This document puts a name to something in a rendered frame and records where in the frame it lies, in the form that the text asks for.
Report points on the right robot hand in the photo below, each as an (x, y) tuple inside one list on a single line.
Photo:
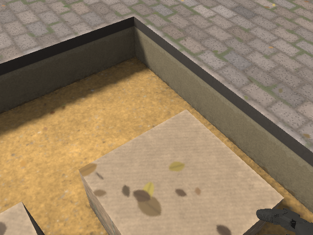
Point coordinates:
[(287, 219)]

